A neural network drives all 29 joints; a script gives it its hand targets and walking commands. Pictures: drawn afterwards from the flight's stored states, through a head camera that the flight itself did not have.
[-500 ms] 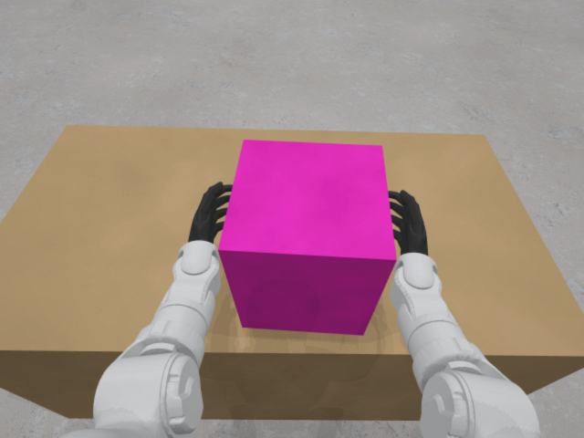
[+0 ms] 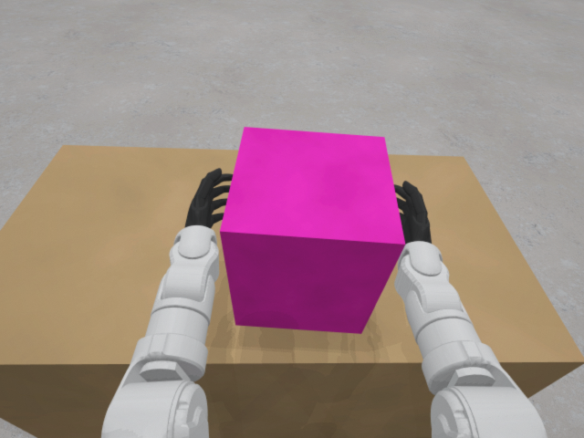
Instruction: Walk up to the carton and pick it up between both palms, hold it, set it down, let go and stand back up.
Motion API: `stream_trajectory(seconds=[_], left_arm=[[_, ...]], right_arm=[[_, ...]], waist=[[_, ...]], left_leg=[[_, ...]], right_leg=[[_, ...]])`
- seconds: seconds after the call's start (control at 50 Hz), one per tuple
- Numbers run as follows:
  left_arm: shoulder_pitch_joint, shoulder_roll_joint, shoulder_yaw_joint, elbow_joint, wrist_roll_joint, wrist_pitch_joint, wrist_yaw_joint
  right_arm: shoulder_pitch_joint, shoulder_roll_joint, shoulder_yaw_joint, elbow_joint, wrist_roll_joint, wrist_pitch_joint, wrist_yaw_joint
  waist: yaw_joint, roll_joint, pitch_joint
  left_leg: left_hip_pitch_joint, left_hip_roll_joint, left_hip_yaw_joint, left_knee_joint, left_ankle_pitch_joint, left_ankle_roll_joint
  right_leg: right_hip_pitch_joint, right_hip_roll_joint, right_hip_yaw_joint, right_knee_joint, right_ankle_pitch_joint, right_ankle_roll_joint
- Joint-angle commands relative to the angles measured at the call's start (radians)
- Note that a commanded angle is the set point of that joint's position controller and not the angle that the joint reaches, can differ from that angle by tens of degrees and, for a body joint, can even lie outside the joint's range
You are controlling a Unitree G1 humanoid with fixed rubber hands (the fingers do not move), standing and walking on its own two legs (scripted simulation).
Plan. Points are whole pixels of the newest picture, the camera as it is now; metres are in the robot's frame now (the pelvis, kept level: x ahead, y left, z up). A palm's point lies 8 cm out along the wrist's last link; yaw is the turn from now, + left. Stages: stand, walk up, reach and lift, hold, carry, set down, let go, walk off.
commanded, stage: reach and lift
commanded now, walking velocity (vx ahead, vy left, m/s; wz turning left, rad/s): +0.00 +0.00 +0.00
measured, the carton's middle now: (306, 236) +0.41 +0.01 +0.06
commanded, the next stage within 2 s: hold in 1.44 s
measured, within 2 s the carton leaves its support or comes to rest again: neither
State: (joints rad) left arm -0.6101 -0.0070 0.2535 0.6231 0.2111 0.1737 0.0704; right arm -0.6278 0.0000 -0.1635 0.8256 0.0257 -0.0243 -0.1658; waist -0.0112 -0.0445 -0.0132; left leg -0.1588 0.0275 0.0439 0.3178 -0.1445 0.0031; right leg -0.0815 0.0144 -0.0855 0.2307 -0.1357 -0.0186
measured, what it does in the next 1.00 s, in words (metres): stands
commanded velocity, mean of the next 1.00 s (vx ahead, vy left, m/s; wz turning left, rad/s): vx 0.00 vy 0.00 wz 0.00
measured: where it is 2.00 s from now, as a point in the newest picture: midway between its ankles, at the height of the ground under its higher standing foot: outside the picture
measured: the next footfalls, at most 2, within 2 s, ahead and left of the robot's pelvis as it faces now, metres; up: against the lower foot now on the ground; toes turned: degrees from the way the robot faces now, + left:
none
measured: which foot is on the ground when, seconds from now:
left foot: down 0.00-1.00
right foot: down 0.00-1.00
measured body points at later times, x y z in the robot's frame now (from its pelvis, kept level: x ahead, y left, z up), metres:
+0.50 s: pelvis -0.02 +0.00 +0.00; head -0.04 +0.04 +0.45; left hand +0.37 +0.16 +0.15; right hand +0.36 -0.14 +0.14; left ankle +0.02 +0.11 -0.75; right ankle -0.01 -0.11 -0.75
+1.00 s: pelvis -0.01 +0.00 +0.00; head -0.04 +0.03 +0.45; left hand +0.37 +0.16 +0.17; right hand +0.37 -0.14 +0.15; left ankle +0.02 +0.11 -0.75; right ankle -0.01 -0.11 -0.75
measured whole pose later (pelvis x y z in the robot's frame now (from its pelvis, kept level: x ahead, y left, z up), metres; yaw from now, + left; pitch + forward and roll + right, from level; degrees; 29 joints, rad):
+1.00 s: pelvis -0.01 +0.00 +0.00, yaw +2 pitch -9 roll -1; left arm -0.60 -0.03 0.29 0.16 0.35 0.59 -0.04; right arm -0.62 0.00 -0.06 0.57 0.10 0.18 -0.21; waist -0.09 -0.08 0.10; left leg -0.01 0.00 0.01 0.32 -0.15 0.01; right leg 0.06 0.00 -0.10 0.27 -0.17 -0.01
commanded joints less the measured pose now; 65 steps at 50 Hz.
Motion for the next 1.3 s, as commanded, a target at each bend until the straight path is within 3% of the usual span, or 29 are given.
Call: stream_trajectory(seconds=[0.0,0.24,0.54,0.76,0.78,0.88,0.96,1.2,1.28], left_arm=[[-0.505,-0.638,-0.404,-0.212,-0.028,0.048,-0.169],[-0.483,-0.622,-0.441,-0.345,-0.029,0.205,-0.2],[-0.459,-0.56,-0.354,-0.389,0.027,0.348,-0.231],[-0.438,-0.546,-0.37,-0.445,0.026,0.365,-0.243],[-0.477,-0.557,-0.407,-0.508,0.005,0.363,-0.241],[-0.471,-0.539,-0.396,-0.486,0.019,0.385,-0.249],[-0.436,-0.529,-0.389,-0.511,0.032,0.402,-0.261],[-0.435,-0.547,-0.426,-0.582,0.016,0.429,-0.255],[-0.465,-0.534,-0.392,-0.521,0.035,0.44,-0.255]], right_arm=[[-0.621,0.586,0.401,-0.287,0.021,-0.003,0.108],[-0.655,0.526,0.409,-0.434,0.062,0.052,0.097],[-0.683,0.471,0.363,-0.463,0.069,0.09,0.106],[-0.671,0.464,0.403,-0.515,0.082,0.078,0.092],[-0.701,0.481,0.438,-0.551,0.085,0.078,0.087],[-0.689,0.487,0.463,-0.551,0.106,0.109,0.066],[-0.646,0.477,0.469,-0.563,0.122,0.123,0.057],[-0.655,0.452,0.483,-0.632,0.146,0.127,0.059],[-0.676,0.441,0.437,-0.558,0.118,0.14,0.072]], waist=[[-0.013,0.05,-0.414],[-0.058,0.065,-0.364],[-0.049,0.052,-0.272],[-0.069,0.043,-0.31],[-0.07,0.048,-0.369],[-0.076,0.051,-0.296],[-0.09,0.043,-0.299],[-0.1,0.066,-0.294],[-0.097,0.062,-0.224]], left_leg=[[0.204,-0.052,-0.025,0.023,0.31,-0.04],[0.254,-0.048,-0.036,0.01,0.215,-0.039],[0.242,-0.04,-0.004,-0.045,0.057,0.001],[0.286,-0.049,0.0,-0.009,0.165,-0.007],[0.305,-0.059,-0.008,0.001,0.194,-0.014],[0.265,-0.065,-0.015,-0.011,0.169,-0.003],[0.298,-0.063,-0.018,-0.002,0.233,-0.015],[0.347,-0.049,-0.026,0.016,0.308,-0.038],[0.31,-0.043,-0.018,-0.014,0.183,-0.029]], right_leg=[[0.136,0.019,0.042,0.023,0.294,0.049],[0.087,0.026,0.004,0.013,0.184,0.052],[0.07,0.017,-0.021,-0.003,0.027,0.052],[0.136,0.02,-0.026,0.014,0.169,0.062],[0.171,0.02,-0.025,0.033,0.212,0.064],[0.187,0.011,-0.017,0.038,0.228,0.077],[0.222,0.016,-0.024,0.037,0.281,0.076],[0.185,0.035,-0.039,0.021,0.234,0.053],[0.129,0.03,-0.04,0.001,0.096,0.042]])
